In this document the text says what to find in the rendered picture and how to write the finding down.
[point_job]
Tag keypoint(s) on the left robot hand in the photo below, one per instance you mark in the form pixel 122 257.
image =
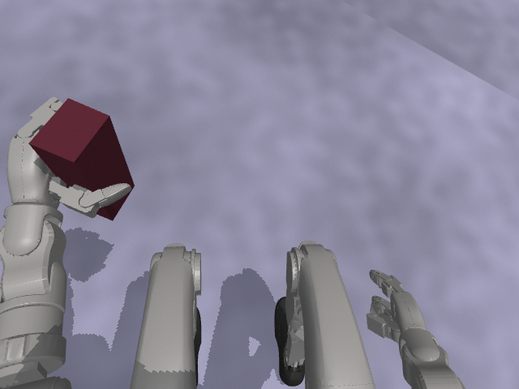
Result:
pixel 30 180

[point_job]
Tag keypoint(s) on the right robot hand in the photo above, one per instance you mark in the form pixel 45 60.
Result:
pixel 391 319

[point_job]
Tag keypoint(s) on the carton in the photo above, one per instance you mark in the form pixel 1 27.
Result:
pixel 79 145

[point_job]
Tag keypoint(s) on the right robot foot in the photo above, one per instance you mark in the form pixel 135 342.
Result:
pixel 289 375

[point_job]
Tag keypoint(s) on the right robot arm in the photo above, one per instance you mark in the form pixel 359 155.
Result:
pixel 425 364

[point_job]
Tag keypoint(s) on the left robot arm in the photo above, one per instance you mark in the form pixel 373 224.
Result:
pixel 32 297

